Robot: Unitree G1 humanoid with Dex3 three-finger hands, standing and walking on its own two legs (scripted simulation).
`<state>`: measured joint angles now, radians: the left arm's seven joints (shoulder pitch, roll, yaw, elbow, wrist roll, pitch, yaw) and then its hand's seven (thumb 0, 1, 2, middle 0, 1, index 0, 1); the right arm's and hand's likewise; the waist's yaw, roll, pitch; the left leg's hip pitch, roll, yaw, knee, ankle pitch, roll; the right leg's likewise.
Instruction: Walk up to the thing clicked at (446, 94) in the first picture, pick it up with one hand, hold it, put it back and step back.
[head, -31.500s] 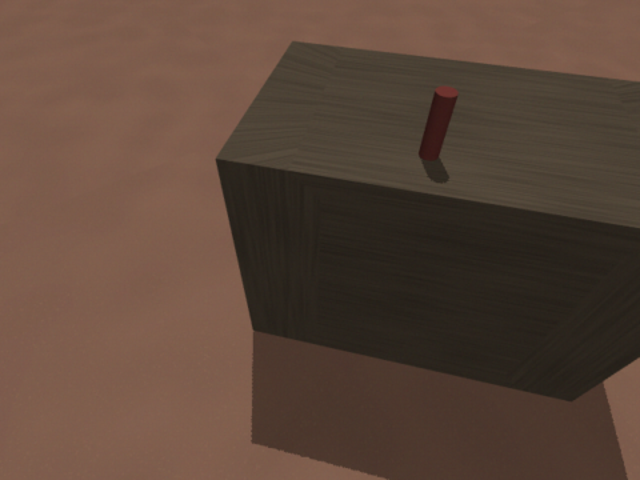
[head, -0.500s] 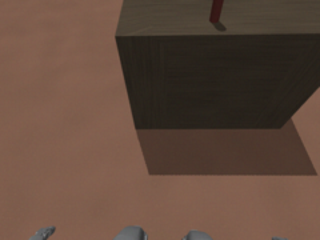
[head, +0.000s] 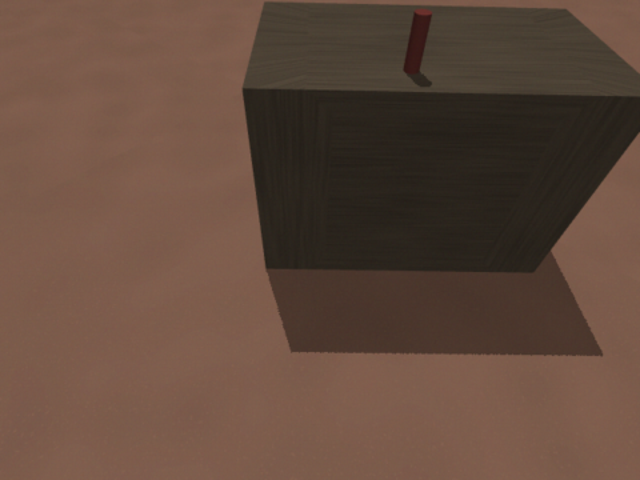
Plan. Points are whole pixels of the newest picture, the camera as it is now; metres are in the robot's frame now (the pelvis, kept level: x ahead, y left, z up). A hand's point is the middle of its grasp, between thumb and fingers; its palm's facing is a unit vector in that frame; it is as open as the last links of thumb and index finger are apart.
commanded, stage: step back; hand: right
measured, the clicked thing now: (416, 42) +1.10 -0.22 +0.06
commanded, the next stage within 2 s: stand in 0.72 s
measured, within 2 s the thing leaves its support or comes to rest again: neither
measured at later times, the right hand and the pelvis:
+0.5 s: hand out of the picture +0.13 -0.24 -0.14, palm faces -0.03 +0.94 -0.34, open 7.4 cm; pelvis +0.02 +0.01 +0.01, yaw +1 degrees
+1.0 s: hand out of the picture +0.12 -0.25 -0.13, palm faces -0.01 +0.94 -0.33, open 7.4 cm; pelvis +0.01 +0.00 +0.02, yaw +0 degrees
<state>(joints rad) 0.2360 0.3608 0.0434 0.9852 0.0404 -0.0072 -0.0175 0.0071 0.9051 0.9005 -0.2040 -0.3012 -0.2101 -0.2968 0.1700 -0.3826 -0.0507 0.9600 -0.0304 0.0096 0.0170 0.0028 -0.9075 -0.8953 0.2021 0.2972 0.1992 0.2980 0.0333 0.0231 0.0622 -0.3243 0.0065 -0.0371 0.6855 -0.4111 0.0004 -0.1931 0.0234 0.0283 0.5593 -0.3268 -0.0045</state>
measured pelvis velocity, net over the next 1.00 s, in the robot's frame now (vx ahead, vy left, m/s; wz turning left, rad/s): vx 0.01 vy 0.00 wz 0.01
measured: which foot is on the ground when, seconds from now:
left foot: down 0.00-1.00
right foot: down 0.00-1.00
